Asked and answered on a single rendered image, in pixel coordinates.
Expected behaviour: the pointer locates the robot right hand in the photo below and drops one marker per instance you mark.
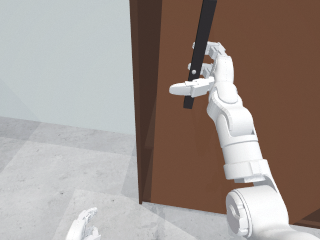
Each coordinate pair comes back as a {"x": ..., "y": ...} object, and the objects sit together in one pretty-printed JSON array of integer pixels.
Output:
[{"x": 221, "y": 70}]

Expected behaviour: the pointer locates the robot left hand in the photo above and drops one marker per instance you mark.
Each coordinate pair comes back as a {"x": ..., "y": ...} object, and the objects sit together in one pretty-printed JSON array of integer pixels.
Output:
[{"x": 78, "y": 230}]

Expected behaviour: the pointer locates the robot right forearm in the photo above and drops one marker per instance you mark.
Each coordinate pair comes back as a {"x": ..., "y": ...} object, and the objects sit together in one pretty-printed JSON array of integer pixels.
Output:
[{"x": 238, "y": 139}]

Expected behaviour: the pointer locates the wardrobe door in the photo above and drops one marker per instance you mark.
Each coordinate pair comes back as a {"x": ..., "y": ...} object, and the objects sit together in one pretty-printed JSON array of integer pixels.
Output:
[
  {"x": 275, "y": 50},
  {"x": 314, "y": 216}
]

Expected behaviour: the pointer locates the handle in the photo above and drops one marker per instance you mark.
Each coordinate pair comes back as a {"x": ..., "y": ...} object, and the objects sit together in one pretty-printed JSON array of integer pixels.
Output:
[{"x": 202, "y": 36}]

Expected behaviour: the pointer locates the right robot upper arm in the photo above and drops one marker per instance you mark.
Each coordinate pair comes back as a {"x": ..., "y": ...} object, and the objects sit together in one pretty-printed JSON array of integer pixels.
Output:
[{"x": 258, "y": 213}]

